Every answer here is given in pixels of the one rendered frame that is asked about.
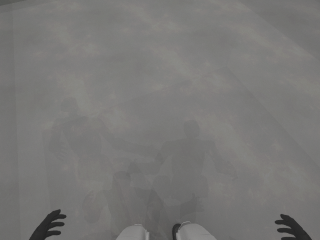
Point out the robot right hand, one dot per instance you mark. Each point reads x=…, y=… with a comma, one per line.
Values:
x=295, y=229

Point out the robot right shin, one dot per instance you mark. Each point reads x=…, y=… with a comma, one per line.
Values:
x=184, y=223

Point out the robot right thigh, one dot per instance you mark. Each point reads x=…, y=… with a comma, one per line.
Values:
x=193, y=232

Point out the robot left hand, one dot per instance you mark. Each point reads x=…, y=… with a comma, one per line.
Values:
x=41, y=232

